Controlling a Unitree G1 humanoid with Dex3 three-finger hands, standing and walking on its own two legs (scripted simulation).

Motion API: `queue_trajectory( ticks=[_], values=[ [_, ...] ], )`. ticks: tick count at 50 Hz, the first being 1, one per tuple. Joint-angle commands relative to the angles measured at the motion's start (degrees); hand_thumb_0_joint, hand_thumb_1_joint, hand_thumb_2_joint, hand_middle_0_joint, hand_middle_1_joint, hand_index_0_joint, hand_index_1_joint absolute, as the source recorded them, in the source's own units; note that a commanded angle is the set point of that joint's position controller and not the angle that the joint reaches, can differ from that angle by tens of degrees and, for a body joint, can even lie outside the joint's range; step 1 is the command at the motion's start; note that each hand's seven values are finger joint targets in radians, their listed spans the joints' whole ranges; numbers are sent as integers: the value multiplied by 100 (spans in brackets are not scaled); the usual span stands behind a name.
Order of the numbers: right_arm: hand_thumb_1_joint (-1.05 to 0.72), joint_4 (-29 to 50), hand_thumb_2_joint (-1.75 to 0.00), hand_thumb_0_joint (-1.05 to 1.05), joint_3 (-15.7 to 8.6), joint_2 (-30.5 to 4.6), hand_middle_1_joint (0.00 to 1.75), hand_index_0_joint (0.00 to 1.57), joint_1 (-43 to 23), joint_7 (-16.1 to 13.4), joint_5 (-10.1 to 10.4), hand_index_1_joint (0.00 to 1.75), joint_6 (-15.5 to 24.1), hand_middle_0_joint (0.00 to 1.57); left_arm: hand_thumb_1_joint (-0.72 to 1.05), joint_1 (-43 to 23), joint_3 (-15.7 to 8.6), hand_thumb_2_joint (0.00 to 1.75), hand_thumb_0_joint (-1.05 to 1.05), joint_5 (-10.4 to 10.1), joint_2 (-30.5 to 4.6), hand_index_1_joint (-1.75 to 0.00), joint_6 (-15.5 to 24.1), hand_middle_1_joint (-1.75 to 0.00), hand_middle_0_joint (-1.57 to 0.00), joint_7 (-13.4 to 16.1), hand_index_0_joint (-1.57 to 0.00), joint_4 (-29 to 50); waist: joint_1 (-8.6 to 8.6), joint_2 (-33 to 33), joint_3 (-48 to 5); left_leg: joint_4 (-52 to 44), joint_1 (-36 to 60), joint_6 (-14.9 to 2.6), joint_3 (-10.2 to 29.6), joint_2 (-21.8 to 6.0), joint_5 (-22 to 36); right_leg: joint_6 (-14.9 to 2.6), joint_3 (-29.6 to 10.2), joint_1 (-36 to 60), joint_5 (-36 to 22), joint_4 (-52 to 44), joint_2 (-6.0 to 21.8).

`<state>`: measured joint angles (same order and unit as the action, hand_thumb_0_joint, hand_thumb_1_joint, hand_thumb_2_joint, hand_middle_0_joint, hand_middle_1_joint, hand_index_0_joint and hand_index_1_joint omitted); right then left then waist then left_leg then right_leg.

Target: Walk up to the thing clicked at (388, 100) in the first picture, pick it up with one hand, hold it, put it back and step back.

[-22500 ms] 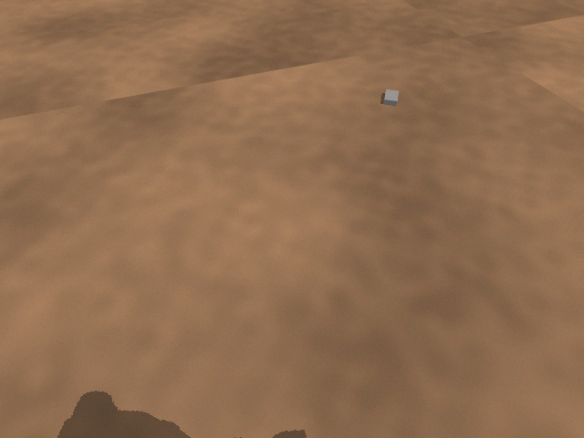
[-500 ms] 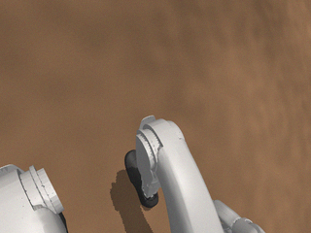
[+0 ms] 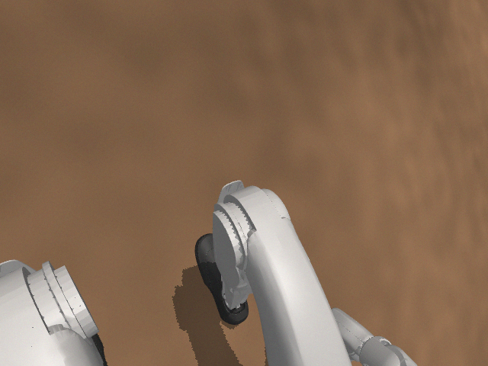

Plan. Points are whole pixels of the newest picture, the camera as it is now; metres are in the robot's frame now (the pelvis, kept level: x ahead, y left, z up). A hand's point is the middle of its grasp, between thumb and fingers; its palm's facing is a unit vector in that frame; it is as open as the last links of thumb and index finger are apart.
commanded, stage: close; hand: left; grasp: from above
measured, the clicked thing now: out of the picture +0.45 +0.37 -0.28
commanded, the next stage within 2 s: settle in 0.56 s
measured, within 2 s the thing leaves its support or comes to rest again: leaves its support in 0.92 s
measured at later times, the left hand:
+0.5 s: hand out of the picture +0.44 +0.36 -0.25, palm faces -0.43 -0.18 -0.88, open 10.9 cm
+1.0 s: hand out of the picture +0.45 +0.37 -0.24, palm faces -0.41 -0.19 -0.89, open 10.9 cm
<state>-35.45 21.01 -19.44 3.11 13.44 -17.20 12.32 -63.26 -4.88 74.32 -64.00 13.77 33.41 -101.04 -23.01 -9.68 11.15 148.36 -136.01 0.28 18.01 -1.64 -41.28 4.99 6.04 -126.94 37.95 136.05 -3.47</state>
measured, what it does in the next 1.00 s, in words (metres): stands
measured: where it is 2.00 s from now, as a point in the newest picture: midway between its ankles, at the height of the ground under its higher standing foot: (166, 332)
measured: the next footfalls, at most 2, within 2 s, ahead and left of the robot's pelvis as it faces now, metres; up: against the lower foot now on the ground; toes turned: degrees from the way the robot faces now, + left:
none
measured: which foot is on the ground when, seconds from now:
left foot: down 0.00-1.00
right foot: down 0.00-1.00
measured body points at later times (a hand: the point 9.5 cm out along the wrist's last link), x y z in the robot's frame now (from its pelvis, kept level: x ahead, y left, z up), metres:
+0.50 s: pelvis +0.00 +0.00 +0.00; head +0.27 +0.15 +0.32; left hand +0.46 +0.36 -0.20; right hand +0.07 -0.24 -0.05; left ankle +0.06 +0.13 -0.26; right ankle +0.13 -0.15 -0.26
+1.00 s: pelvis +0.00 +0.00 +0.00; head +0.27 +0.16 +0.33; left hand +0.47 +0.37 -0.19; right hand +0.07 -0.25 -0.05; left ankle +0.06 +0.13 -0.26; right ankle +0.13 -0.14 -0.26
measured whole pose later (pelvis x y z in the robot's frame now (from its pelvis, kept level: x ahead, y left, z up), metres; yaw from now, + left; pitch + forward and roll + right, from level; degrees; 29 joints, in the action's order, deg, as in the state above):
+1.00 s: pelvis +0.00 +0.00 +0.00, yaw +0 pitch +28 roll -17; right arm -35.6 20.1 -19.2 5.1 12.9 -16.6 10.2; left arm -62.7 -7.7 74.5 -63.7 12.8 29.3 -95.5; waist -22.6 -8.8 9.0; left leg 147.5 -136.3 0.7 18.0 -1.2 -41.4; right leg 4.5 6.3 -127.2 38.3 135.6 -2.7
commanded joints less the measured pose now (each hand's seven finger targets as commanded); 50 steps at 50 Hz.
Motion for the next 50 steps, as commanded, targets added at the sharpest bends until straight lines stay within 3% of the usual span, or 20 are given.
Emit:
queue_trajectory(
  ticks=[1, 2, 3, 5, 9, 15, 17, 21, 24, 25, 28, 29, 32, 39, 42, 43, 45, 47, 48, 50],
  values=[
    [-89, -79, -90, 0, -568, -1965, 30, 20, 977, -71, 48, 30, 0, 20, 11, -1186, -59, 51, 0, -153, -1122, -66, 39, -71, -51, 167, -55, 544, -301, 3399, -3520, -1622, 3146, 68, -646, -217, 1429, -483, 1091, 1784, -1582, -839, -146],
    [-89, -77, -90, 0, -573, -2017, 30, 20, 1031, -69, 42, 30, -20, 20, 13, -1361, -97, 50, 0, -199, -1156, -66, 75, -70, -52, 176, -56, 778, -318, 3400, -3661, -1628, 3135, 66, -624, -224, 1487, -474, 1102, 1862, -1627, -887, -164],
    [-89, -56, -90, 0, -562, -1981, 30, 20, 930, -77, 55, 30, -15, 20, 13, -1108, 14, 49, 0, -166, -1031, -65, 28, -70, -51, 133, -56, 466, -333, 3195, -3465, -1575, 3039, 52, -665, -212, 1400, -471, 1073, 1851, -1609, -892, -158],
    [-89, -67, -90, 0, -557, -1991, 30, 20, 952, -103, 85, 30, -43, 20, 15, -1457, -100, 51, 0, -181, -1298, -65, 85, -69, -53, 145, -57, 960, -228, 3480, -3695, -1570, 3092, 57, -714, -210, 1485, -483, 1043, 1914, -1640, -932, -165],
    [-89, -110, -90, 0, -539, -1958, 30, 20, 1039, -100, 42, 30, -100, 20, 21, -1023, -34, 55, 0, -148, -1089, -64, 47, -67, -59, 103, -62, 471, -306, 3307, -3396, -1626, 2982, 57, -718, -204, 1526, -494, 1078, 1895, -1650, -941, -196],
    [-89, -71, -90, 0, -548, -2011, 30, 20, 1013, -115, 29, 30, -132, 20, 34, -1236, -88, 54, 0, -148, -1222, -62, 110, -65, -70, 86, -73, 728, -262, 3385, -3530, -1671, 3080, 61, -680, -210, 1429, -501, 1081, 1855, -1557, -933, -162],
    [-89, -56, -90, 0, -528, -1980, 30, 20, 943, -115, 22, 30, -117, 20, 38, -1084, 33, 53, 0, -173, -1052, -60, 117, -63, -73, 60, -76, 515, -321, 3245, -3254, -1634, 2891, 39, -710, -189, 1195, -484, 1085, 1747, -1399, -968, -153],
    [-89, -16, -90, 0, -527, -2020, 30, 20, 945, -169, 19, 30, -146, 20, 44, -1281, -126, 51, 0, -141, -1398, -60, 153, -63, -77, 121, -81, 709, -228, 3317, -3436, -1729, 2938, 39, -695, -190, 1042, -502, 1058, 1823, -1282, -997, -150],
    [-89, -45, -90, 0, -521, -1996, 30, 20, 1013, -145, -15, 30, -153, 20, 46, -1244, -84, 50, 0, -128, -1185, -57, 108, -61, -78, 111, -82, 702, -295, 3355, -3578, -1663, 3129, 64, -633, -214, 1393, -485, 1100, 1805, -1541, -888, -143],
    [-89, -42, -90, 0, -498, -1982, 30, 20, 955, -156, -23, 30, -160, 20, 46, -1110, 47, 52, 0, -112, -1054, -58, 93, -61, -79, 106, -82, 479, -381, 3206, -3429, -1624, 2982, 40, -670, -206, 1304, -477, 1092, 1821, -1521, -960, -172],
    [-89, -33, -90, 0, -512, -1973, 30, 20, 999, -175, 27, 30, -137, 20, 49, -1291, -30, 53, 0, -100, -1251, -58, 82, -61, -82, 127, -85, 693, -301, 3289, -3377, -1606, 2961, 24, -756, -187, 1300, -479, 1034, 1860, -1540, -1028, -165],
    [-89, -111, -90, 0, -533, -1999, 30, 20, 1046, -187, 28, 30, -144, 20, 52, -1446, -187, 54, 0, -135, -1455, -58, 97, -61, -84, 157, -87, 909, -218, 3456, -3558, -1688, 3057, 53, -730, -194, 1338, -502, 1045, 1840, -1517, -994, -167],
    [-89, -67, -90, 0, -497, -1959, 30, 20, 979, -148, 24, 30, -109, 20, 54, -1128, 81, 56, 0, -133, -1049, -57, 23, -60, -86, 77, -88, 549, -358, 3274, -3253, -1618, 2976, 48, -714, -200, 1348, -479, 1075, 1728, -1527, -936, -149],
    [-90, -62, -90, 0, -546, -1993, 30, 20, 1061, -166, 68, 30, -156, 20, 49, -1537, -146, 56, 0, -119, -1406, -57, -11, -60, -88, 30, -91, 1015, -232, 3663, -3685, -1717, 3236, 77, -679, -197, 1473, -512, 1054, 1770, -1579, -910, -129],
    [-91, -56, -90, 0, -561, -1949, 30, 20, 1024, -129, 55, 30, -150, 20, 50, -1491, -119, 56, 0, -138, -1299, -56, -56, -58, -90, -43, -92, 1027, -255, 3662, -3693, -1679, 3230, 78, -684, -199, 1515, -510, 1066, 1755, -1614, -855, -112],
    [-91, -78, -90, 0, -592, -1993, 30, 20, 1075, -159, 67, 30, -184, 20, 52, -1491, -251, 56, 0, -124, -1473, -56, -72, -58, -90, -26, -93, 1088, -194, 3701, -3855, -1737, 3294, 84, -696, -194, 1589, -528, 1041, 1844, -1658, -893, -133],
    [-90, -53, -90, 0, -644, -1943, 30, 20, 1046, -138, 97, 30, -175, 20, 53, -1499, -218, 56, 0, -116, -1402, -53, -95, -55, -93, -113, -95, 1231, -186, 3711, -3807, -1646, 3256, 67, -775, -180, 1533, -525, 989, 1773, -1624, -892, -123],
    [-91, -93, -90, 0, -709, -1946, 30, 20, 1134, -148, 103, 30, -228, 20, 55, -1447, -411, 58, 0, -91, -1559, -55, -113, -57, -94, -148, -96, 1422, -69, 3879, -4053, -1700, 3316, 80, -794, -169, 1633, -557, 969, 1860, -1675, -926, -129],
    [-91, -107, -90, 0, -787, -1975, 30, 20, 1185, -143, 108, 30, -232, 20, 56, -1367, -390, 58, 0, -95, -1460, -54, -145, -55, -96, -197, -97, 1434, -89, 3952, -3999, -1729, 3311, 80, -834, -152, 1631, -569, 957, 1804, -1653, -918, -123],
    [-91, -114, -90, 0, -871, -1939, 30, 20, 1210, -137, 130, 30, -297, 20, 60, -1206, -432, 60, 0, -90, -1391, -56, -195, -57, -98, -293, -100, 1608, 31, 4079, -4196, -1772, 3404, 101, -850, -151, 1737, -598, 952, 1778, -1694, -904, -127]
  ],
)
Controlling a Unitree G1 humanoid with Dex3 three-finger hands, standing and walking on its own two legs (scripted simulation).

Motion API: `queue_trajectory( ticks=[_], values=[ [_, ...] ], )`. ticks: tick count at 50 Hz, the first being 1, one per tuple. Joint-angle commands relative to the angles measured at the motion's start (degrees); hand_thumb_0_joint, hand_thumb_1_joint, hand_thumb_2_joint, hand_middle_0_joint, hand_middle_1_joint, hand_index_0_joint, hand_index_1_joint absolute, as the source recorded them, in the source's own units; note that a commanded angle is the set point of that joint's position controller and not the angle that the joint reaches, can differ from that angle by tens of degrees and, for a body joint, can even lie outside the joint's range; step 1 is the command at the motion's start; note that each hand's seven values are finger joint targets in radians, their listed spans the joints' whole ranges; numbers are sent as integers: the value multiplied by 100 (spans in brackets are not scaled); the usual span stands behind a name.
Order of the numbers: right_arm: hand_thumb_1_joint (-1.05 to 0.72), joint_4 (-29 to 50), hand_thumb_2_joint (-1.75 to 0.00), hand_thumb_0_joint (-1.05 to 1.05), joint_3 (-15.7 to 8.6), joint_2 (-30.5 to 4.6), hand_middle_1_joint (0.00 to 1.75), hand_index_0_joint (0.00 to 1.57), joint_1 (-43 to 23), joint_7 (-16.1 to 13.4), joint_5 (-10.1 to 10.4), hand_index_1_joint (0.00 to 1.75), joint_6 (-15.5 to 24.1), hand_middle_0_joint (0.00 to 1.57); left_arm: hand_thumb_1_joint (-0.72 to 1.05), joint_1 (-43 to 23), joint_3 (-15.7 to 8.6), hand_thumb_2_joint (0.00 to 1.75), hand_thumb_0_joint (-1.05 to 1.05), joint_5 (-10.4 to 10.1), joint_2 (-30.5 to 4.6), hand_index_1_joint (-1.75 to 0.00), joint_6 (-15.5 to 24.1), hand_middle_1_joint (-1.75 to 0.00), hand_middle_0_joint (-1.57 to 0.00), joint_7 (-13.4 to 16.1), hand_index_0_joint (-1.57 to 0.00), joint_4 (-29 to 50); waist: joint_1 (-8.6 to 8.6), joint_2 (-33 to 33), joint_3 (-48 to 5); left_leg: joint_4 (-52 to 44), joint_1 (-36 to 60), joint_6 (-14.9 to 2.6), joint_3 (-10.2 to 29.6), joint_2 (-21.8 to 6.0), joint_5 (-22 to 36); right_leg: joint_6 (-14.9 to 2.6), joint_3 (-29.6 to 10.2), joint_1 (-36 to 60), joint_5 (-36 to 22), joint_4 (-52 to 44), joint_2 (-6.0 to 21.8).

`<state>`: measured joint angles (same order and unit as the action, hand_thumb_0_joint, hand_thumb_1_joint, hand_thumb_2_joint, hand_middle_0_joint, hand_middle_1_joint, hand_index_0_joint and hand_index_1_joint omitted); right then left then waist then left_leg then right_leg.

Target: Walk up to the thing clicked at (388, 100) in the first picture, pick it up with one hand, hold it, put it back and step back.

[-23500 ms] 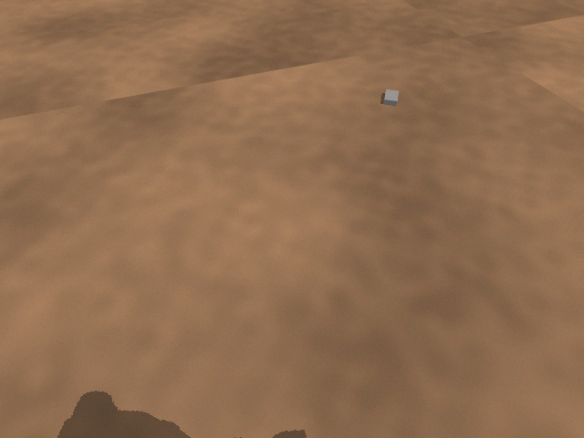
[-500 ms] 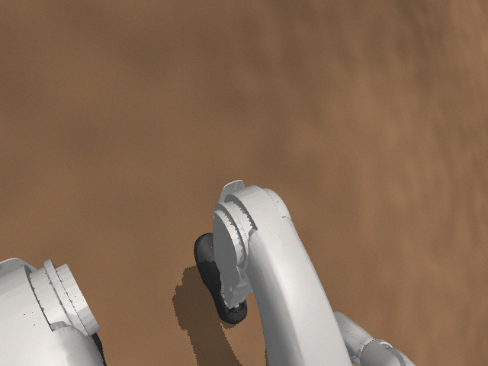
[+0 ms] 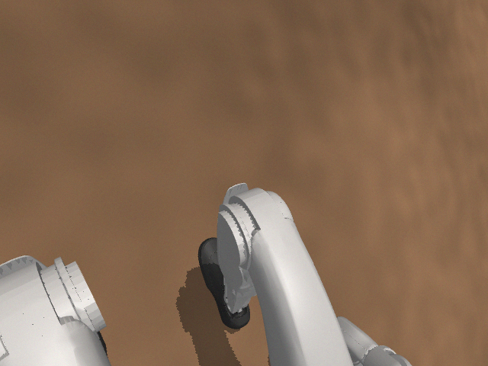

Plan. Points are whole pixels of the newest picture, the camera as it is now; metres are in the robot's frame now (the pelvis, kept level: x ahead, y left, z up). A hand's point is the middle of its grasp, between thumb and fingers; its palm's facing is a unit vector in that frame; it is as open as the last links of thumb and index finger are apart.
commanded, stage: settle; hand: left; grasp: from above
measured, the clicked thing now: out of the picture +0.46 +0.37 -0.27
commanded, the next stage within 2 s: lift in 0.60 s
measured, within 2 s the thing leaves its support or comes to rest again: neither
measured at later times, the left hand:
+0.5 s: hand out of the picture +0.45 +0.37 -0.15, palm faces -0.43 -0.14 -0.89, open 10.9 cm
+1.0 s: hand out of the picture +0.42 +0.37 -0.10, palm faces -0.45 -0.15 -0.88, open 10.9 cm
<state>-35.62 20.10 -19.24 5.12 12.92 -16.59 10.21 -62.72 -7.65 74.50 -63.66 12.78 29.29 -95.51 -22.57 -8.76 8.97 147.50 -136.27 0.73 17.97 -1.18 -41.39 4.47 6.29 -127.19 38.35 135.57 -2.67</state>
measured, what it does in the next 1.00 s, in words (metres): stands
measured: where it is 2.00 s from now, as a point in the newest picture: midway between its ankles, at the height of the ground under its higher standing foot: (169, 335)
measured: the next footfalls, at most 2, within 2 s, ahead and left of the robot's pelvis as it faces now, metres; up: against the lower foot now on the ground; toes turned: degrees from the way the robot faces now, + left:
none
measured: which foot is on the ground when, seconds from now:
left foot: down 0.00-1.00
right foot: down 0.00-1.00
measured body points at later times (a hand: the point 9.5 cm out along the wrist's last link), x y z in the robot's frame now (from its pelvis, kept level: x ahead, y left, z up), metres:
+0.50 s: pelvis +0.00 -0.01 +0.01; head +0.23 +0.12 +0.38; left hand +0.47 +0.38 -0.10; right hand +0.09 -0.27 -0.06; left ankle +0.06 +0.13 -0.27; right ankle +0.12 -0.14 -0.27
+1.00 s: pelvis -0.01 -0.01 +0.04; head +0.22 +0.10 +0.42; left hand +0.44 +0.38 -0.04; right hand +0.08 -0.28 -0.05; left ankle +0.06 +0.13 -0.27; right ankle +0.12 -0.14 -0.27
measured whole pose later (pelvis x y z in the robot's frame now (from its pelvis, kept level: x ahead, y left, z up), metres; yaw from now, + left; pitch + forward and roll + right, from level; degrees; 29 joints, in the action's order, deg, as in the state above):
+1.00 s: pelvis -0.01 -0.01 +0.04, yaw +7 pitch +34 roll -11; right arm -36.0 5.9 -17.5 11.3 7.5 -6.3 -2.8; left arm -53.6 -5.2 67.1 -47.4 9.9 6.0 -68.3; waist -13.7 1.1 -2.3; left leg 135.6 -133.9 0.4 10.4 -0.4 -36.6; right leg 3.1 1.6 -126.7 37.3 129.3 0.8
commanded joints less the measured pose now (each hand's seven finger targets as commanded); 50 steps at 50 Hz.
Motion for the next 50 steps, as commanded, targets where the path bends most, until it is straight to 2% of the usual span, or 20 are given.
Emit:
queue_trajectory(
  ticks=[1, 6, 7, 13, 14, 15, 16, 19, 21, 22, 26, 31, 34, 35, 36, 37, 38, 43, 47, 50],
  values=[
    [-90, -101, -90, 0, -805, -1937, 30, 20, 1081, -75, 64, 30, -117, 20, 61, -1262, -197, 59, 0, -157, -1357, -56, -121, -58, -98, 69, -100, 1100, -30, 3973, -3972, -1704, 3386, 51, -856, -183, 1732, -546, 925, 1794, -1726, -888, -193],
    [-90, -84, -90, 0, -1096, -1922, 30, 20, 1251, -73, 215, 30, -256, 20, 69, -1221, -197, 59, 0, -297, -953, -58, -221, -61, -102, -300, -105, 1723, 71, 4061, -4146, -1818, 3512, 86, -843, -149, 1834, -598, 877, 1501, -1694, -874, -120],
    [-90, -78, -90, 0, -1089, -1843, 30, 20, 1205, -76, 265, 30, -291, 20, 71, -1155, -171, 60, 0, -328, -907, -57, -232, -60, -104, -387, -106, 1790, 148, 3962, -4127, -1830, 3378, 69, -866, -143, 1691, -611, 849, 1451, -1589, -896, -117],
    [-90, -35, -90, 0, -1432, -1814, 30, 20, 1418, -103, 529, 30, -480, 20, 83, -1122, 21, 66, 0, -470, -292, -59, -264, -61, -114, -968, -116, 2178, 209, 3576, -4098, -1951, 3284, 48, -909, -62, 1577, -639, 720, 1230, -1458, -1019, -20],
    [-90, -78, -90, 0, -1446, -1757, 30, 20, 1479, -104, 561, 30, -530, 20, 83, -1147, -5, 67, 0, -459, -400, -60, -245, -62, -114, -1043, -116, 2345, 279, 3625, -4243, -2004, 3296, 26, -941, -65, 1523, -616, 668, 1341, -1429, -1041, -25],
    [-91, -12, -90, 0, -1488, -1772, 30, 20, 1455, -128, 593, 30, -568, 20, 84, -1169, 65, 69, 0, -455, -250, -59, -235, -60, -117, -1131, -118, 2355, 263, 3440, -4147, -1999, 3233, 21, -918, -47, 1439, -641, 675, 1198, -1356, -1058, -10],
    [-91, -49, -90, 0, -1495, -1719, 30, 20, 1457, -149, 631, 30, -625, 20, 87, -1290, -7, 68, 0, -434, -472, -59, -210, -60, -119, -1180, -120, 2530, 351, 3470, -4347, -1973, 3172, -15, -999, -42, 1371, -627, 612, 1367, -1326, -1115, -27],
    [-90, -32, -90, 0, -1579, -1680, 30, 20, 1540, -184, 669, 30, -757, 20, 91, -1214, -56, 68, 0, -424, -443, -59, -162, -61, -121, -1296, -123, 2593, 436, 3394, -4534, -2042, 3123, -43, -1087, 10, 1363, -612, 551, 1535, -1332, -1147, -3],
    [-90, 47, -90, 0, -1584, -1549, 30, 20, 1488, -214, 716, 30, -811, 20, 88, -1529, 131, 69, 0, -432, -227, -59, -81, -60, -120, -1377, -121, 2967, 428, 3223, -4738, -1986, 3064, -87, -1175, 18, 1429, -598, 502, 1667, -1420, -1238, -26],
    [-91, 45, -90, 0, -1598, -1544, 30, 20, 1468, -239, 754, 30, -831, 20, 88, -1483, 51, 68, 0, -439, -333, -60, -76, -61, -119, -1381, -121, 2922, 509, 3173, -4780, -2031, 3146, -93, -1185, 38, 1464, -594, 494, 1648, -1445, -1245, -8],
    [-90, 37, -90, 0, -1655, -1596, 30, 20, 1531, -323, 762, 30, -913, 20, 84, -1321, 30, 70, 0, -379, -217, -62, -99, -64, -115, -1426, -116, 2479, 442, 3013, -4420, -2128, 3123, -74, -1144, 68, 1344, -641, 535, 1397, -1266, -1279, 37],
    [-90, 70, -90, 0, -1637, -1480, 30, 20, 1514, -424, 787, 30, -1027, 20, 86, -1610, -21, 75, 0, -382, -409, -65, -62, -66, -117, -1517, -118, 2855, 562, 3056, -4816, -2181, 3080, -126, -1320, 97, 1329, -627, 442, 1725, -1231, -1390, 43],
    [-94, 59, -91, 0, -1663, -1470, 30, 20, 1541, -490, 803, 30, -1055, 20, 82, -1619, 67, 67, 0, -395, -312, -69, -67, -72, -114, -1579, -118, 2743, 520, 2999, -4802, -2192, 3124, -133, -1339, 88, 1275, -648, 410, 1674, -1164, -1455, 35],
    [-88, 65, -89, 0, -1671, -1477, 30, 20, 1583, -504, 806, 30, -1061, 20, 76, -1583, 47, 70, 0, -400, -306, -61, -85, -64, -106, -1594, -110, 2742, 483, 2979, -4746, -2203, 3109, -133, -1336, 100, 1313, -640, 431, 1695, -1203, -1479, 50],
    [-93, 80, -91, 0, -1684, -1442, 30, 20, 1534, -525, 815, 30, -1079, 20, 75, -1590, 35, 64, 0, -443, -346, -66, -83, -69, -109, -1612, -113, 2855, 585, 2969, -4889, -2248, 3111, -149, -1360, 92, 1243, -638, 403, 1741, -1139, -1521, 28],
    [-88, 87, -89, 0, -1723, -1482, 30, 20, 1536, -551, 836, 30, -1086, 20, 71, -1466, -13, 67, 0, -476, -385, -59, -115, -61, -102, -1641, -105, 2784, 645, 2953, -4776, -2286, 3138, -135, -1382, 116, 1208, -667, 395, 1643, -1070, -1568, 56],
    [-93, 111, -91, 0, -1745, -1487, 30, 20, 1573, -560, 832, 30, -1093, 20, 73, -1448, 9, 62, 0, -500, -295, -65, -124, -69, -107, -1682, -111, 2855, 604, 3018, -4716, -2349, 3151, -112, -1355, 127, 1128, -689, 416, 1583, -966, -1574, 73],
    [-91, 91, -90, 0, -1878, -1393, 30, 20, 1625, -614, 947, 30, -1170, 20, 79, -1299, -53, 69, 0, -788, -270, -66, -259, -70, -108, -1912, -112, 3458, 884, 3159, -5415, -2547, 3589, -128, -1456, 119, 1372, -665, 297, 1907, -1207, -1676, 83],
    [-91, 110, -90, 0, -2026, -1410, 30, 20, 1686, -668, 1065, 30, -1261, 20, 79, -986, -107, 66, 0, -868, -213, -63, -345, -67, -107, -2099, -111, 3805, 944, 3018, -5291, -2741, 3705, -124, -1414, 153, 1394, -707, 280, 1825, -1164, -1818, 143],
    [-91, 110, -90, 0, -2115, -1340, 30, 20, 1678, -694, 1143, 30, -1325, 20, 78, -849, -109, 66, 0, -903, -89, -62, -330, -66, -106, -2239, -110, 4277, 1095, 3186, -5482, -2995, 4067, -106, -1382, 141, 1452, -722, 217, 1818, -1183, -1861, 172]
  ],
)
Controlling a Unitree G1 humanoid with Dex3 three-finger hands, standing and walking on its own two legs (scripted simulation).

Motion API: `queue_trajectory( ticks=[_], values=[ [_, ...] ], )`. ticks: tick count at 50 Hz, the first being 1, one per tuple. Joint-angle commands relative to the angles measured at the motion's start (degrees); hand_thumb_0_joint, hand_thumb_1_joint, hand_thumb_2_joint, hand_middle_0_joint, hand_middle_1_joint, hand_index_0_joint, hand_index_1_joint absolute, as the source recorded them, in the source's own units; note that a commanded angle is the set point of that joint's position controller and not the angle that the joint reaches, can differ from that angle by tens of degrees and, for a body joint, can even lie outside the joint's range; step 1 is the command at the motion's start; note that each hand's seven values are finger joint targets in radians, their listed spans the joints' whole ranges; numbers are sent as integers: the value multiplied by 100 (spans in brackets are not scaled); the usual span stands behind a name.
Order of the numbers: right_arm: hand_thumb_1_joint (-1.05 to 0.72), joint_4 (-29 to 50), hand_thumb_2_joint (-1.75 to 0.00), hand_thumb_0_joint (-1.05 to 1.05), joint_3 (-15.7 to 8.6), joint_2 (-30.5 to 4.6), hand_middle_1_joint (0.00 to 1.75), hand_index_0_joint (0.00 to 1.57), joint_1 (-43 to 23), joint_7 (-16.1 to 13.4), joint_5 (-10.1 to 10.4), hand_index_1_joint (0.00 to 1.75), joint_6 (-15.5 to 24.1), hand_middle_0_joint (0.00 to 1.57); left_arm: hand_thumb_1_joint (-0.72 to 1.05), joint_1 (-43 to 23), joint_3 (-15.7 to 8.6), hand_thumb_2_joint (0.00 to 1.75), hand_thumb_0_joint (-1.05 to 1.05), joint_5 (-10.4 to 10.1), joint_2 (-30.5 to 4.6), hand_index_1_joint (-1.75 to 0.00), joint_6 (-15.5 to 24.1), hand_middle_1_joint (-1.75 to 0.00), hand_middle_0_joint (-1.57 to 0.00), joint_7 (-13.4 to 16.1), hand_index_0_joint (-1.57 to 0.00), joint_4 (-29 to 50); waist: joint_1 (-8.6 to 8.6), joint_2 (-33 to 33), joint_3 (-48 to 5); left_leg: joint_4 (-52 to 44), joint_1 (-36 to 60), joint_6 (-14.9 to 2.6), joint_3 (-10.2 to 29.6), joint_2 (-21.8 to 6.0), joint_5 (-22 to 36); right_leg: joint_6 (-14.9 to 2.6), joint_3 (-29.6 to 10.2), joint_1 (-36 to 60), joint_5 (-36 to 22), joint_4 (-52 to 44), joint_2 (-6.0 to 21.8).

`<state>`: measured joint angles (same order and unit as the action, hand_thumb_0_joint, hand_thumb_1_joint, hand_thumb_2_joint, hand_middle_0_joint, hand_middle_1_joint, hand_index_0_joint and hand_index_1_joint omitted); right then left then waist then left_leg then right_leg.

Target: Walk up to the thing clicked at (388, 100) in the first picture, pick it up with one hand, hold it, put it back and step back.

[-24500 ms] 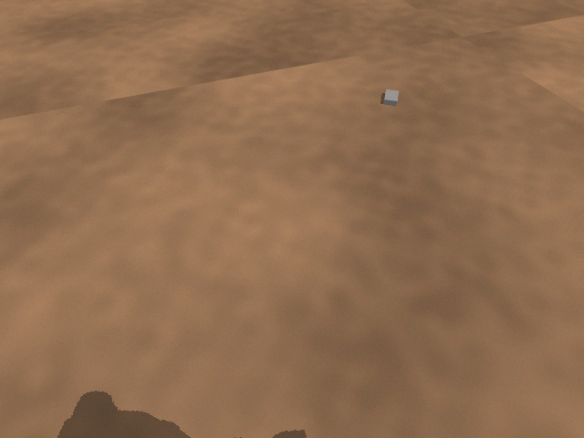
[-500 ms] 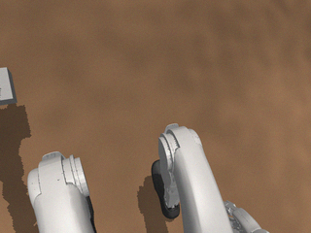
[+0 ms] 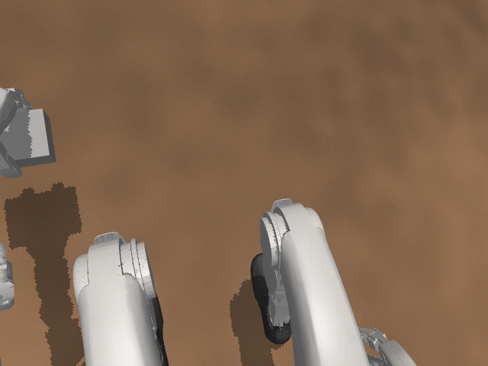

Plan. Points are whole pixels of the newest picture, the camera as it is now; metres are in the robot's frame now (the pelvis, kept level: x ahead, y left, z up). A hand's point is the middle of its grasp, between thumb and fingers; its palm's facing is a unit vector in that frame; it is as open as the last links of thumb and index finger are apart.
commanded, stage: lift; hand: left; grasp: from above
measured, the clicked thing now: (2, 141) +0.48 +0.34 -0.17
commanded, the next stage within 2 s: hold in 1.48 s
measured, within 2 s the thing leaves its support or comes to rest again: neither
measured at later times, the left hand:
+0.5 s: hand out of the picture +0.40 +0.31 +0.03, palm faces -0.43 -0.11 -0.90, open 10.9 cm
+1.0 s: hand out of the picture +0.33 +0.27 +0.23, palm faces -0.43 -0.14 -0.89, open 10.9 cm
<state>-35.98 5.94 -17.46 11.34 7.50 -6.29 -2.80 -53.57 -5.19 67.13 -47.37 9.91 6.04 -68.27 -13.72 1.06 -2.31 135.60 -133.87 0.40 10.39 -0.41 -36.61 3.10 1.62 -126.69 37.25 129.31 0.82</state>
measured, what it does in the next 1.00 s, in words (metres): rises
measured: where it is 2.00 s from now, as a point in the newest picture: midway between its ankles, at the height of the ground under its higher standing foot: (215, 331)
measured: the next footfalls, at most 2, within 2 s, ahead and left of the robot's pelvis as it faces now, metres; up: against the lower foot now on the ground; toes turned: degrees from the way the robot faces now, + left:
none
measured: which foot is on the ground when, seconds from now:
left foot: down 0.00-1.00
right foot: down 0.00-1.00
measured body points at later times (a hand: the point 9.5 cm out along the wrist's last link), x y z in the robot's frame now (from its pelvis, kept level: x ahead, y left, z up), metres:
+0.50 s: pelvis +0.00 +0.00 +0.11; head +0.18 +0.05 +0.52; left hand +0.41 +0.32 +0.08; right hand +0.14 -0.26 -0.01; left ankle +0.08 +0.13 -0.31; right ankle +0.11 -0.15 -0.31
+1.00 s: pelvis +0.02 -0.02 +0.29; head +0.11 +0.00 +0.73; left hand +0.35 +0.27 +0.28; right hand +0.18 -0.26 +0.17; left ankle +0.08 +0.13 -0.31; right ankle +0.11 -0.15 -0.31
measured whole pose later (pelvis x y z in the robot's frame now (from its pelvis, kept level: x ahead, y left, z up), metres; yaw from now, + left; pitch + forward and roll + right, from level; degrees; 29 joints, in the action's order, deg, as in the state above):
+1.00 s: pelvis +0.02 -0.02 +0.29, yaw +7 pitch +19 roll -2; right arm -38.7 -0.6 -14.3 10.8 -2.7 1.8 -0.4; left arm -17.6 6.5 55.4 -28.4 1.8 1.0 -36.0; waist -3.8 2.4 -8.3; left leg 78.7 -68.7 1.7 2.5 -3.7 -29.1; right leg 2.3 0.4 -66.8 28.9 76.8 2.1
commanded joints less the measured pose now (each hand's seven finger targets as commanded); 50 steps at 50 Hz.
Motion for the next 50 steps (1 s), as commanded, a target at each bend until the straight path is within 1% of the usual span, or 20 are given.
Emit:
queue_trajectory(
  ticks=[1, 4, 8, 15, 18, 21, 22, 24, 26, 29, 32, 33, 34, 35, 38, 39, 41, 43, 49, 50],
  values=[
    [-91, 187, -90, 0, -754, -1508, 30, 20, 1039, -159, 135, 30, -45, 20, 77, -1671, -384, 68, 0, -202, -1690, -64, -46, -68, -106, 44, -109, 1735, 254, 2208, -4473, -1884, 3919, -70, -617, 70, 970, -594, 667, 1800, -1053, -1288, -166],
    [-91, 207, -90, 0, -840, -1389, 30, 20, 1046, -166, 206, 30, -87, 20, 79, -1411, -341, 72, 0, -399, -1495, -68, -52, -72, -107, -110, -110, 2015, 332, 2074, -4652, -2122, 4010, -128, -659, 49, 851, -540, 565, 2062, -1057, -1456, -157],
    [-90, 243, -90, 0, -897, -1270, 30, 20, 1011, -228, 302, 30, -101, 20, 75, -980, -153, 73, 0, -550, -1108, -69, -93, -73, -103, -281, -106, 2165, 338, 1746, -4315, -2538, 4099, -163, -523, 11, 556, -499, 554, 2127, -926, -1699, -162],
    [-90, 394, -90, 0, -968, -1185, 30, 20, 788, -383, 446, 30, -59, 20, 68, -437, -64, 68, 0, -908, -864, -70, -89, -75, -95, -593, -100, 2866, 474, 1478, -4138, -3248, 4439, -194, -377, -32, 70, -458, 499, 2574, -716, -2205, -163],
    [-90, 498, -90, 0, -1017, -1103, 30, 20, 686, -459, 491, 30, -41, 20, 69, -318, -106, 68, 0, -1044, -835, -70, -104, -75, -95, -605, -100, 3616, 573, 1417, -4489, -3471, 4848, -203, -518, -22, 207, -440, 417, 3091, -802, -2604, -155],
    [-89, 480, -90, 0, -1039, -1044, 30, 20, 564, -547, 542, 30, -29, 20, 68, 86, -119, 65, 0, -1089, -745, -68, -174, -73, -94, -591, -99, 3837, 675, 1394, -4433, -3801, 5235, -175, -501, -55, 354, -428, 404, 3392, -922, -2838, -151],
    [-89, 478, -90, 0, -1056, -1052, 30, 20, 534, -582, 569, 30, -26, 20, 68, 187, -257, 68, 0, -1103, -857, -68, -212, -73, -95, -569, -99, 3926, 737, 1336, -4436, -3925, 5372, -171, -476, -59, 380, -425, 390, 3499, -926, -2924, -142],
    [-89, 509, -90, 0, -1057, -981, 30, 20, 432, -634, 596, 30, -27, 20, 71, 292, -139, 67, 0, -1112, -657, -67, -311, -71, -97, -536, -101, 4145, 730, 1467, -4316, -4234, 5671, -143, -443, -88, 359, -416, 370, 3631, -921, -3106, -130],
    [-89, 509, -90, 0, -1056, -931, 30, 20, 349, -686, 621, 30, -42, 20, 71, 609, -194, 67, 0, -1142, -623, -65, -432, -69, -97, -480, -101, 4179, 807, 1216, -4255, -4448, 5874, -161, -535, -87, 395, -405, 328, 4030, -884, -3513, -141],
    [-89, 485, -89, 0, -1062, -825, 30, 20, 283, -757, 647, 30, -28, 20, 71, 925, 6, 70, 0, -1233, -322, -67, -589, -72, -97, -503, -101, 4417, 810, 1077, -4147, -4768, 6192, -166, -707, -61, 503, -389, 229, 4608, -872, -4108, -142],
    [-89, 472, -89, 0, -1050, -744, 30, 20, 144, -830, 690, 30, 7, 20, 70, 1532, 60, 69, 0, -1286, -167, -66, -759, -70, -97, -527, -101, 4389, 915, 819, -3772, -5229, 6450, -162, -727, -76, 304, -377, 174, 5102, -684, -4585, -143],
    [-89, 493, -89, 0, -1036, -705, 30, 20, 98, -850, 704, 30, 29, 20, 71, 1568, 217, 69, 0, -1315, -16, -67, -790, -71, -98, -552, -101, 4513, 863, 738, -3637, -5337, 6459, -166, -755, -68, 247, -378, 156, 5217, -610, -4758, -155],
    [-89, 490, -89, 0, -1036, -694, 30, 20, 70, -871, 723, 30, 47, 20, 71, 1633, 179, 71, 0, -1375, 0, -66, -821, -70, -99, -558, -102, 4566, 880, 665, -3507, -5479, 6527, -169, -768, -71, 183, -374, 119, 5395, -560, -4926, -147],
    [-89, 504, -90, 0, -1018, -661, 30, 20, 39, -896, 744, 30, 80, 20, 71, 1770, 299, 71, 0, -1350, 121, -68, -853, -72, -98, -560, -102, 4613, 899, 641, -3482, -5624, 6636, -163, -780, -56, 151, -380, 105, 5566, -504, -5064, -162],
    [-89, 463, -90, 0, -987, -596, 30, 20, -18, -971, 781, 30, 177, 20, 67, 1894, 259, 69, 0, -1404, 147, -67, -865, -71, -95, -504, -99, 4670, 901, 428, -3210, -5929, 6910, -160, -817, -56, 262, -373, 25, 6019, -560, -5477, -160],
    [-89, 463, -90, 0, -987, -578, 30, 20, 8, -1001, 786, 30, 212, 20, 65, 1884, 438, 67, 0, -1377, 350, -67, -866, -71, -93, -500, -98, 4611, 830, 388, -3045, -6070, 7045, -157, -822, -60, 252, -377, 6, 6095, -580, -5646, -163],
    [-90, 412, -90, 0, -968, -541, 30, 20, 27, -1053, 809, 30, 289, 20, 61, 1926, 503, 66, 0, -1347, 428, -68, -849, -72, -90, -435, -94, 4511, 814, 295, -2787, -6255, 7214, -155, -848, -53, 333, -375, -45, 6339, -604, -5929, -154],
    [-89, 366, -90, 0, -970, -529, 30, 20, 43, -1083, 803, 30, 359, 20, 59, 1946, 406, 63, 0, -1327, 398, -67, -823, -72, -87, -356, -92, 4507, 881, 349, -2731, -6562, 7490, -139, -813, -57, 359, -370, -78, 6631, -642, -6151, -144],
    [-89, 233, -90, 0, -993, -505, 30, 20, 53, -1138, 826, 30, 504, 20, 62, 1852, 625, 66, 0, -1143, 715, -70, -792, -75, -90, -187, -94, 4192, 938, 495, -2499, -7333, 8345, -66, -801, -45, 428, -371, -141, 7213, -732, -6835, -157],
    [-89, 205, -90, 0, -1009, -520, 30, 20, 82, -1141, 829, 30, 512, 20, 61, 1987, 547, 67, 0, -1099, 657, -70, -813, -75, -89, -153, -93, 4084, 993, 517, -2526, -7429, 8510, -46, -793, -51, 570, -373, -129, 7352, -848, -6905, -166]
  ],
)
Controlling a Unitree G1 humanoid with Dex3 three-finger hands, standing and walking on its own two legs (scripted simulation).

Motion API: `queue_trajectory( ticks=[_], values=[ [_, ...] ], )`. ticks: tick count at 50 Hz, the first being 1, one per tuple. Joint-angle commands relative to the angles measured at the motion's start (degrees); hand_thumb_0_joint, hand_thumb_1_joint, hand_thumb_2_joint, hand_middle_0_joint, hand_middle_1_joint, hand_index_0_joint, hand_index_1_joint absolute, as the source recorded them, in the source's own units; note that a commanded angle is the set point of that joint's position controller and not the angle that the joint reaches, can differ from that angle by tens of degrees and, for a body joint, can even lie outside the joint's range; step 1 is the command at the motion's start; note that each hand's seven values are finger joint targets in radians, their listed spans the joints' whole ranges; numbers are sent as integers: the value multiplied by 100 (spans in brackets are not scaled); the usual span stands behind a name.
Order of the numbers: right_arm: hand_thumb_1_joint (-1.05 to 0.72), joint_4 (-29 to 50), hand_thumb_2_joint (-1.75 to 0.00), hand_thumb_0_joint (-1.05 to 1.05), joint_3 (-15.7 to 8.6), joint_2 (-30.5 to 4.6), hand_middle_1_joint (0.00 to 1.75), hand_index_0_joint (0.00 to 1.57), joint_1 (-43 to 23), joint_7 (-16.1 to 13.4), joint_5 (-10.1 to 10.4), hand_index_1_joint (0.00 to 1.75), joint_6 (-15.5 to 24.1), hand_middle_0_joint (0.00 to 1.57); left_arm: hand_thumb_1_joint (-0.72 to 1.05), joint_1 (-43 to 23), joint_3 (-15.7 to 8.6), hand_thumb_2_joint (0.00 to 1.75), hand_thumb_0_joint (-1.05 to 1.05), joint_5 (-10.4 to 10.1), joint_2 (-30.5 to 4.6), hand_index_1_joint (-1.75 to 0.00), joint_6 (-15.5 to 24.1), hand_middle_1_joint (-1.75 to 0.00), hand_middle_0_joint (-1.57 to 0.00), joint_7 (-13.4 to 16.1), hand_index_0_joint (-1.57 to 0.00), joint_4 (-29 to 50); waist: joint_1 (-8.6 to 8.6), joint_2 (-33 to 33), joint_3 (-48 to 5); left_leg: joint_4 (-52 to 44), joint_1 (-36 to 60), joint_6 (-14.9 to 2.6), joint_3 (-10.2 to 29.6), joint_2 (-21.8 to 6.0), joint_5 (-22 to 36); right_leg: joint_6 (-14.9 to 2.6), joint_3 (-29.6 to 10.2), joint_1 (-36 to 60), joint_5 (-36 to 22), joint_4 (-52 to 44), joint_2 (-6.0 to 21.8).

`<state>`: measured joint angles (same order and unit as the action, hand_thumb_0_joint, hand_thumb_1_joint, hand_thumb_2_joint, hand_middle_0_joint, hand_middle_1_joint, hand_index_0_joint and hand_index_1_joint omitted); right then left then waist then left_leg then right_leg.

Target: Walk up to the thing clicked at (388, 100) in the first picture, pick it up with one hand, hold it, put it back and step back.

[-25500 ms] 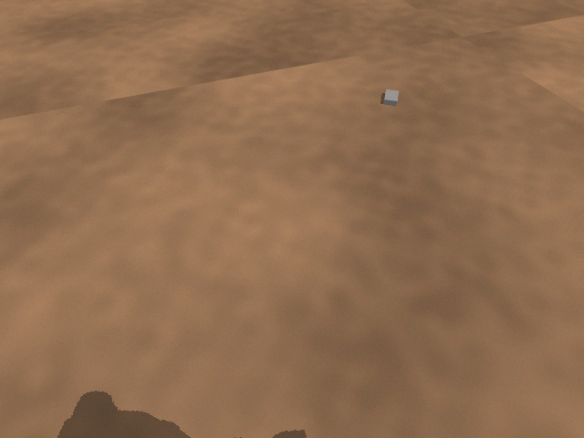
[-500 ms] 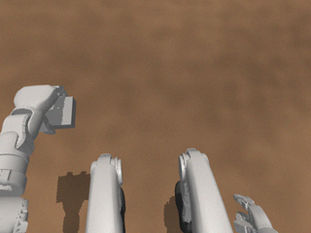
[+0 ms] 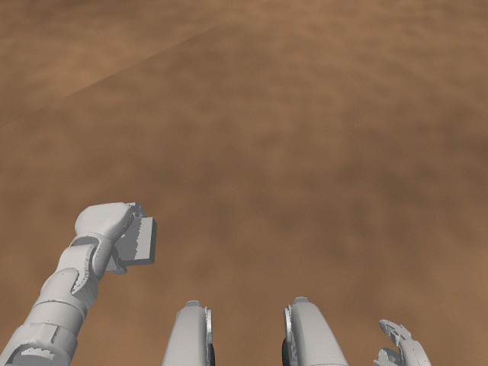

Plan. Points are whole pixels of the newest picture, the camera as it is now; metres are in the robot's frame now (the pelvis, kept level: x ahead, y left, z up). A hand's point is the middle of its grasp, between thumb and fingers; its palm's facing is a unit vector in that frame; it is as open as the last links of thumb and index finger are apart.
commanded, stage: lift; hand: left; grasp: from above
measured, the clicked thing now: (119, 243) +0.35 +0.25 -0.09
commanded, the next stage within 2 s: hold in 0.48 s
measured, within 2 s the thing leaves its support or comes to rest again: neither
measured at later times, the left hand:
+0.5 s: hand (108, 209) +0.37 +0.23 +0.02, palm faces -0.45 -0.07 -0.89, open 10.9 cm
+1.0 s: hand (101, 194) +0.37 +0.22 +0.07, palm faces -0.45 -0.05 -0.89, open 10.9 cm
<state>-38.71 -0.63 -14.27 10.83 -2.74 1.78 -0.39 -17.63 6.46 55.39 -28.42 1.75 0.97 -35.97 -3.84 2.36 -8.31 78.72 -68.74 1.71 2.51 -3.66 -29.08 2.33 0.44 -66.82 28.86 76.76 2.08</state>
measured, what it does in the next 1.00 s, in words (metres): rises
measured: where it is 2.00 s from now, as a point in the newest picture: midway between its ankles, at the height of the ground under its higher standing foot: outside the picture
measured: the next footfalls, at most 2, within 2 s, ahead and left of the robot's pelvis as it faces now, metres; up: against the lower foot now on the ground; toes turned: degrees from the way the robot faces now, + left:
none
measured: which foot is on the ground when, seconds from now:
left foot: down 0.00-1.00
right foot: down 0.00-1.00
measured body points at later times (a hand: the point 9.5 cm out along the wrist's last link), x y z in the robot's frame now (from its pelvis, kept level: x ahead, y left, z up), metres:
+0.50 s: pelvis +0.05 +0.00 +0.09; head +0.10 -0.01 +0.54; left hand +0.39 +0.23 +0.08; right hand +0.14 -0.26 -0.03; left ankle +0.08 +0.14 -0.60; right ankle +0.07 -0.15 -0.60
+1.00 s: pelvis +0.07 +0.00 +0.12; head +0.09 -0.02 +0.57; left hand +0.39 +0.22 +0.12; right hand +0.18 -0.26 +0.00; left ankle +0.08 +0.14 -0.60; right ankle +0.07 -0.15 -0.60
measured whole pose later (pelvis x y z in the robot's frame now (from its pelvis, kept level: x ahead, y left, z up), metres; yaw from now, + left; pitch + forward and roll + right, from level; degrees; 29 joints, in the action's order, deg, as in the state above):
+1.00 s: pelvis +0.07 +0.00 +0.12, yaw -1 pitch +7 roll +0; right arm -40.2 -2.4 -14.1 12.8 -2.3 2.8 -2.2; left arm -14.9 11.0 57.2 -22.8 -0.5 0.5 -38.9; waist -0.9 2.4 -4.4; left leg 40.8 -27.9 1.5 -2.0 -3.3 -19.6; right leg 2.5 -1.2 -28.0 19.3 40.3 2.5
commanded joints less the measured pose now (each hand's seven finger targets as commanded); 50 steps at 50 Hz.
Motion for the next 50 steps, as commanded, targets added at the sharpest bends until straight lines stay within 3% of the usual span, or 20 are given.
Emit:
queue_trajectory(
  ticks=[1, 7, 8, 10, 18, 22, 24, 27, 36, 43, 46, 50],
  values=[
    [-89, 471, -90, 0, -354, -826, 30, 20, 141, -118, 30, 30, 279, 20, 62, -1580, -558, 67, 0, 120, -1181, -71, -14, -76, -88, 376, -93, 808, 16, 360, -1942, -1843, 2132, -163, -1, 282, -74, -295, -3, 1516, -96, -1741, -308],
    [-89, 399, -90, 0, -358, -761, 30, 20, 185, -129, 50, 30, 327, 20, 61, -1520, -334, 72, 0, 118, -860, -74, -156, -78, -89, 525, -93, 446, 28, 112, -1589, -2313, 2589, -157, -172, 364, 439, -263, -19, 2224, -502, -2374, -349],
    [-89, 375, -90, 0, -386, -775, 30, 20, 249, -133, 58, 30, 328, 20, 60, -1464, -409, 70, 0, 111, -924, -74, -178, -78, -88, 548, -93, 451, 68, 116, -1667, -2366, 2717, -161, -206, 365, 674, -255, -36, 2415, -715, -2457, -350],
    [-90, 370, -90, 0, -383, -755, 30, 20, 252, -140, 61, 30, 323, 20, 61, -1665, -236, 72, 0, 121, -830, -75, -205, -79, -89, 544, -93, 471, 18, -23, -1550, -2481, 2842, -176, -255, 397, 870, -233, -57, 2617, -931, -2651, -349],
    [-89, 303, -90, 0, -434, -744, 30, 20, 326, -104, 65, 30, 312, 20, 57, -1614, -218, 74, 0, 152, -757, -76, -329, -81, -86, 650, -91, 308, 144, -14, -1528, -3117, 3687, -147, -230, 380, 1599, -211, -47, 3380, -1633, -3143, -337],
    [-89, 301, -90, 0, -437, -740, 30, 20, 300, -86, 79, 30, 285, 20, 58, -1589, -86, 79, 0, 92, -592, -77, -359, -81, -89, 583, -92, 158, 100, -110, -1337, -3371, 3943, -160, -286, 379, 1747, -199, -57, 3577, -1779, -3421, -336],
    [-89, 283, -89, 0, -454, -759, 30, 20, 322, -77, 67, 30, 277, 20, 58, -1573, -151, 78, 0, 114, -664, -78, -362, -82, -87, 574, -91, 265, 156, 4, -1443, -3488, 4131, -137, -290, 374, 1907, -210, -52, 3761, -1876, -3483, -344],
    [-89, 304, -89, 0, -459, -741, 30, 20, 288, -60, 73, 30, 242, 20, 59, -1531, -38, 80, 0, 119, -552, -78, -360, -82, -88, 486, -92, 298, 185, 42, -1414, -3662, 4395, -117, -295, 352, 2215, -226, -1, 3917, -2088, -3579, -366],
    [-89, 444, -89, 0, -447, -764, 30, 20, 123, -50, 97, 30, 154, 20, 62, -1680, -83, 78, 0, 181, -660, -77, -228, -82, -90, 316, -95, 554, 218, 65, -1060, -4108, 4652, -122, -365, 364, 2006, -250, 7, 4081, -1847, -3973, -378],
    [-89, 472, -89, 0, -485, -775, 30, 20, 103, -34, 91, 30, 98, 20, 59, -1394, -79, 78, 0, 182, -589, -75, -219, -79, -90, 211, -94, 652, 283, -13, -1190, -4181, 4999, -109, -391, 358, 2694, -243, 22, 4436, -2434, -4028, -394],
    [-89, 526, -89, 0, -472, -782, 30, 20, 75, -33, 107, 30, 62, 20, 60, -1499, -82, 79, 0, 165, -599, -76, -210, -81, -90, 191, -94, 750, 235, -150, -1090, -4211, 4933, -155, -455, 395, 2541, -211, -37, 4450, -2406, -4149, -367],
    [-89, 575, -89, 0, -462, -771, 30, 20, -44, -37, 119, 30, 31, 20, 63, -1373, -120, 78, 0, 173, -620, -75, -220, -79, -92, 151, -96, 866, 333, -6, -1044, -4368, 5078, -118, -441, 387, 2481, -234, -23, 4504, -2259, -4204, -375]
  ],
)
